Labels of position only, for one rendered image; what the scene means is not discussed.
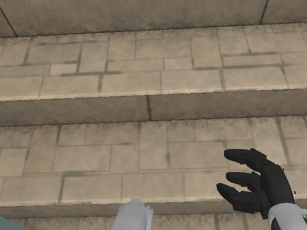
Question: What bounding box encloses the left robot shin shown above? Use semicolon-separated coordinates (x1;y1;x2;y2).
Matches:
118;198;145;212

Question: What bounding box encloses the right robot forearm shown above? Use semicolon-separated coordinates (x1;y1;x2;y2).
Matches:
268;202;307;230

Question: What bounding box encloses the right robot hand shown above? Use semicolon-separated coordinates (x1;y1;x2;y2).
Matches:
216;148;296;219

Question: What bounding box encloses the left robot thigh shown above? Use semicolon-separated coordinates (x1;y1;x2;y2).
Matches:
109;202;154;230

